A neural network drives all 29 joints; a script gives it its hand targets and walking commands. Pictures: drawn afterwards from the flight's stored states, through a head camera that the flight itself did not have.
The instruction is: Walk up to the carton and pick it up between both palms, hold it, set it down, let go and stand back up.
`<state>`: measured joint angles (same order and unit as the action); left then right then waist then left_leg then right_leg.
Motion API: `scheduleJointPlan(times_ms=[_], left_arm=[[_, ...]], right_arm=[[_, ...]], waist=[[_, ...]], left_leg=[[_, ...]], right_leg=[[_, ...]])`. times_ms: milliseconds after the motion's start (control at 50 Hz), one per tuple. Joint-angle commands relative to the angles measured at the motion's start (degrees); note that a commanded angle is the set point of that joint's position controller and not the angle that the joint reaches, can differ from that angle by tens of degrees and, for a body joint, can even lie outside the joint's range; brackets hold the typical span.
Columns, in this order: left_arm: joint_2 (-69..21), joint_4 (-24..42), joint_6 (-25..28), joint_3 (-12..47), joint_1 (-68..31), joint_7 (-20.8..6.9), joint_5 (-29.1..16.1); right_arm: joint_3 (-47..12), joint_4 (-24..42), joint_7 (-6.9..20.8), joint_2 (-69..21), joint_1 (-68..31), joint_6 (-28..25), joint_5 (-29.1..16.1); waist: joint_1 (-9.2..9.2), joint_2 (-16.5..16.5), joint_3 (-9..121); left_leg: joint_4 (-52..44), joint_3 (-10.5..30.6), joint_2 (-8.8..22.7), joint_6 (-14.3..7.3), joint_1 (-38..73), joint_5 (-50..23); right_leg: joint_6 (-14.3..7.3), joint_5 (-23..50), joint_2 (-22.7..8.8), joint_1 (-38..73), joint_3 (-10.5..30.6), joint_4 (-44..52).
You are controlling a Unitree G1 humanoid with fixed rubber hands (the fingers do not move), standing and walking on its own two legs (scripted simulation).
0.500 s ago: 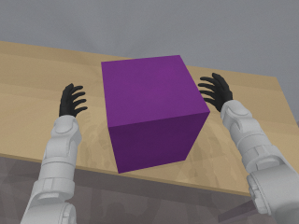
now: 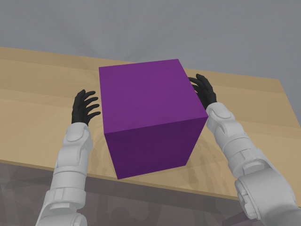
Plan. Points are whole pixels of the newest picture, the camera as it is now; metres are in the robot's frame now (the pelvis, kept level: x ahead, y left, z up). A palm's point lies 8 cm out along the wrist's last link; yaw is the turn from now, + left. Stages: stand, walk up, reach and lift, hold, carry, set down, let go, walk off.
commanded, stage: reach and lift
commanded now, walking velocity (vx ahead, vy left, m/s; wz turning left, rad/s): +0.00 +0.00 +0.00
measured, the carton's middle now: (146, 121) +0.38 +0.07 +0.05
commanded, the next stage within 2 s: none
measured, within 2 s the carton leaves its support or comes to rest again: leaves its support in 1.58 s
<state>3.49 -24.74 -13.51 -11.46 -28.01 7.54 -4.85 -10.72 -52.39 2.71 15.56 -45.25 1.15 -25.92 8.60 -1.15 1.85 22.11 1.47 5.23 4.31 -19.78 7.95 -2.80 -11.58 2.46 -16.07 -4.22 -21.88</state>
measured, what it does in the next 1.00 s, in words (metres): stands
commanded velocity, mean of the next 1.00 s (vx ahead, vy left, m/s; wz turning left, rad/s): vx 0.00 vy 0.00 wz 0.00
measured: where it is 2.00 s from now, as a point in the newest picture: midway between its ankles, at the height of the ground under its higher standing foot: outside the picture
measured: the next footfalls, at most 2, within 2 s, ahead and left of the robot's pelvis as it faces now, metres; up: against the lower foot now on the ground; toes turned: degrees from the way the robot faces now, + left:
none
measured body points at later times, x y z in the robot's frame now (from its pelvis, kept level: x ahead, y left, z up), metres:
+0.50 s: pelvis +0.00 +0.00 +0.00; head +0.04 +0.01 +0.45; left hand +0.36 +0.23 +0.08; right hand +0.45 -0.08 +0.10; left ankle +0.03 +0.17 -0.74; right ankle -0.01 -0.09 -0.74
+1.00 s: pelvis +0.00 +0.00 +0.00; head +0.04 +0.01 +0.45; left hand +0.36 +0.23 +0.08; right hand +0.45 -0.07 +0.10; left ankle +0.03 +0.17 -0.74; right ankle -0.01 -0.09 -0.74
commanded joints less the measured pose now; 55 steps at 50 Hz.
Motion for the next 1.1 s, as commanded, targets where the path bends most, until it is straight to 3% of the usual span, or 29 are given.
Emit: scheduleJointPlan(times_ms=[0, 20, 60, 80, 120, 140, 220, 300, 340, 380, 420, 440, 480, 540, 600, 680, 700, 720, 740, 760, 800, 820, 860, 900, 940, 960, 980, 1040, 1080], left_arm=[[0.9, 12.2, 2.4, 0.2, -21.3, 1.0, 7.0], [-0.4, 13.0, 2.3, 1.2, -20.8, 1.3, 7.0], [-0.5, 11.8, 1.5, 1.0, -20.6, 1.6, 7.1], [-0.7, 12.3, 1.9, 1.8, -19.6, 1.4, 7.0], [-2.1, 13.8, 1.6, 2.6, -19.8, 2.0, 7.7], [-1.3, 13.9, 1.5, 1.8, -21.4, 2.1, 7.5], [-3.3, 14.3, 1.8, 2.6, -21.7, 3.1, 8.0], [-2.7, 15.2, 1.4, 1.9, -21.8, 2.9, 8.3], [-2.3, 12.7, 1.2, 1.4, -21.4, 2.7, 9.0], [-2.6, 11.6, 1.2, 1.1, -21.8, 2.4, 8.7], [-2.8, 13.6, 1.9, 1.5, -23.0, 2.6, 8.2], [-3.0, 14.8, 2.1, 1.7, -24.0, 2.7, 7.6], [-3.0, 13.5, 2.2, 0.9, -24.6, 2.8, 8.2], [-3.9, 14.7, 2.7, 2.3, -23.9, 2.8, 8.0], [-5.2, 12.4, 2.1, 2.8, -22.0, 2.9, 8.7], [-4.4, 12.9, 2.8, 1.4, -24.1, 2.8, 8.1], [-4.0, 13.5, 3.2, 1.9, -25.8, 2.9, 7.9], [-4.8, 13.6, 3.2, 1.8, -23.2, 2.7, 7.7], [-4.4, 12.4, 3.1, 2.0, -24.7, 2.8, 8.5], [-4.2, 12.6, 2.7, 1.8, -24.8, 3.0, 8.8], [-4.4, 13.4, 3.2, 2.6, -25.8, 3.1, 8.4], [-6.1, 12.0, 2.7, 2.8, -23.1, 2.9, 8.9], [-5.4, 12.4, 2.5, 2.1, -24.2, 2.8, 8.1], [-5.9, 13.5, 2.9, 2.8, -24.2, 2.8, 8.3], [-5.9, 13.6, 3.0, 2.1, -24.5, 3.1, 8.9], [-6.1, 11.7, 2.9, 2.5, -25.6, 3.1, 9.2], [-6.4, 11.9, 2.6, 2.0, -24.3, 3.0, 8.9], [-6.2, 11.1, 2.4, 2.2, -24.4, 2.8, 9.0], [-6.6, 11.9, 3.2, 3.1, -25.9, 2.9, 8.7]], right_arm=[[5.6, 8.0, -2.7, 1.4, -25.0, -2.0, 8.3], [6.4, 8.2, -3.0, 1.8, -25.4, -1.7, 9.1], [6.1, 9.9, -3.8, 1.6, -25.8, -1.8, 9.5], [6.9, 10.7, -4.4, 1.1, -24.6, -1.9, 10.8], [7.4, 9.8, -4.8, 1.2, -24.3, -2.0, 10.8], [7.0, 10.7, -5.1, 0.9, -25.5, -1.8, 11.1], [6.7, 10.8, -5.3, -0.1, -26.5, -2.0, 10.0], [5.3, 10.2, -5.6, -0.4, -25.7, -1.1, 9.7], [5.2, 10.6, -6.0, -1.4, -25.7, -1.2, 10.3], [5.1, 11.0, -6.5, -2.2, -26.5, -1.1, 10.3], [5.1, 11.6, -6.6, -2.1, -27.0, -1.5, 9.6], [5.0, 12.9, -6.7, -2.1, -28.1, -1.7, 9.8], [5.3, 11.9, -6.7, -2.2, -28.5, -1.5, 9.7], [5.9, 11.7, -6.7, -2.5, -26.7, -1.5, 10.1], [5.4, 8.4, -6.3, -2.8, -25.5, -1.0, 9.6], [5.3, 12.4, -6.6, -4.3, -27.9, -1.3, 10.1], [5.8, 12.0, -6.6, -3.5, -28.7, -1.4, 10.7], [4.7, 13.4, -6.8, -4.4, -27.7, -1.6, 10.0], [6.2, 11.7, -6.7, -3.8, -27.9, -1.4, 11.0], [6.2, 11.7, -6.8, -3.3, -28.4, -1.3, 10.7], [6.8, 10.8, -7.1, -4.0, -27.1, -0.9, 11.2], [5.9, 10.7, -7.0, -4.6, -26.5, -1.0, 10.8], [6.5, 12.4, -7.4, -4.1, -28.2, -1.1, 12.2], [6.4, 12.4, -7.3, -4.9, -27.6, -1.2, 11.7], [6.7, 13.4, -7.5, -5.2, -27.9, -1.2, 11.9], [7.5, 10.2, -7.6, -5.3, -27.8, -0.9, 12.0], [6.3, 11.2, -7.6, -6.2, -27.9, -0.8, 11.5], [6.8, 11.6, -7.6, -6.0, -28.2, -0.8, 12.5], [7.3, 11.6, -7.6, -7.0, -27.9, -0.6, 12.7]], waist=[[3.15, 2.8, 30.4], [2.27, 3.5, 30.4], [2.94, 3.1, 29.6], [2.02, 2.3, 30.4], [2.12, 4.1, 31.7], [2.65, 2.8, 30.2], [2.84, 4.0, 32.5], [3.01, 2.4, 30.5], [3.74, 1.4, 30.1], [3.22, 1.1, 29.6], [3.07, 2.5, 31.2], [3.17, 1.5, 32.6], [3.60, 2.2, 30.3], [1.93, 2.8, 31.6], [2.40, 3.1, 30.7], [3.22, 2.5, 31.3], [2.40, 2.2, 32.2], [3.12, 2.5, 32.0], [1.97, 2.6, 31.4], [2.69, 2.7, 31.6], [1.77, 2.9, 30.5], [2.27, 2.9, 30.8], [2.46, 0.9, 30.7], [1.50, 2.9, 31.5], [2.17, 2.6, 32.1], [1.20, 3.5, 30.9], [2.35, 2.4, 31.1], [2.25, 1.4, 30.3], [1.45, 2.8, 29.8]], left_leg=[[0.1, -5.0, -6.1, -1.6, 10.3, -22.5], [-0.1, -4.7, -6.0, -1.4, 10.8, -22.7], [0.0, -4.8, -5.7, -1.3, 12.4, -23.4], [0.3, -4.5, -5.9, -1.3, 12.4, -24.2], [1.0, -4.6, -5.6, -0.7, 13.9, -26.5], [1.0, -4.5, -5.5, -0.9, 13.5, -26.2], [1.7, -4.3, -5.2, -0.5, 14.6, -27.4], [1.3, -4.9, -5.3, -1.0, 13.8, -26.5], [1.3, -5.2, -5.6, -1.5, 12.5, -25.8], [1.1, -5.2, -5.7, -1.5, 12.2, -25.5], [1.4, -4.9, -5.7, -1.0, 12.3, -26.7], [1.6, -4.9, -5.6, -1.3, 12.1, -27.3], [1.5, -4.8, -5.3, -1.3, 12.1, -26.3], [1.6, -4.7, -5.2, -1.0, 13.1, -26.3], [1.9, -4.8, -5.1, -0.9, 14.7, -28.0], [1.7, -5.0, -5.4, -1.3, 12.3, -25.6], [1.5, -4.8, -5.4, -1.2, 12.1, -25.8], [1.7, -4.9, -5.5, -1.4, 11.7, -25.9], [1.5, -4.3, -5.3, -1.3, 12.1, -25.4], [1.4, -4.3, -5.1, -1.3, 12.7, -25.3], [1.3, -4.6, -5.2, -0.9, 12.8, -25.0], [1.5, -4.3, -5.1, -1.1, 13.7, -27.0], [1.4, -4.3, -5.1, -1.2, 12.8, -25.9], [1.5, -4.3, -5.1, -0.9, 13.1, -27.0], [1.6, -4.5, -5.2, -0.9, 12.9, -27.3], [1.5, -4.4, -5.2, -0.6, 12.7, -25.8], [1.8, -4.4, -5.1, -1.1, 13.1, -26.6], [1.4, -4.3, -5.1, -1.4, 12.4, -25.3], [1.5, -4.3, -4.9, -1.2, 12.7, -24.5]], right_leg=[[4.3, 15.0, 1.0, 9.6, 3.2, 3.5], [4.4, 14.6, 1.2, 9.9, 2.9, 3.8], [4.2, 14.0, 1.8, 8.1, 2.3, 4.0], [4.2, 15.6, 1.8, 9.0, 2.4, 3.9], [3.8, 16.2, 2.1, 8.6, 1.9, 3.6], [3.9, 16.1, 2.2, 7.6, 2.4, 3.6], [3.4, 15.2, 2.5, 7.7, 2.2, 4.1], [4.1, 16.6, 2.1, 9.2, 2.8, 3.7], [4.1, 17.0, 1.9, 10.1, 3.4, 3.9], [4.3, 18.1, 1.4, 10.3, 3.2, 3.8], [4.3, 19.8, 1.4, 10.2, 3.4, 3.5], [4.3, 20.8, 1.5, 10.8, 3.4, 3.0], [4.5, 19.2, 1.3, 10.0, 3.5, 3.2], [4.0, 16.9, 1.7, 9.2, 2.8, 3.7], [3.4, 17.0, 2.2, 7.9, 2.7, 4.3], [4.1, 17.5, 1.2, 9.9, 3.2, 3.7], [4.0, 17.5, 1.5, 8.8, 3.1, 3.7], [4.2, 18.4, 1.2, 9.8, 3.2, 3.6], [3.9, 17.6, 1.3, 9.5, 3.2, 3.9], [3.8, 15.7, 1.6, 8.1, 3.0, 4.0], [4.0, 16.0, 1.6, 7.8, 3.0, 4.3], [3.8, 17.6, 1.6, 8.4, 2.6, 4.1], [4.1, 17.6, 1.5, 8.4, 2.9, 4.0], [4.0, 18.2, 1.7, 8.3, 2.7, 4.3], [3.8, 18.3, 1.6, 8.5, 2.9, 4.2], [3.6, 16.1, 1.8, 7.8, 2.5, 4.6], [3.6, 17.4, 1.7, 8.5, 2.8, 4.3], [3.7, 16.1, 1.7, 8.9, 2.9, 4.5], [3.6, 14.4, 1.4, 7.5, 2.5, 4.7]])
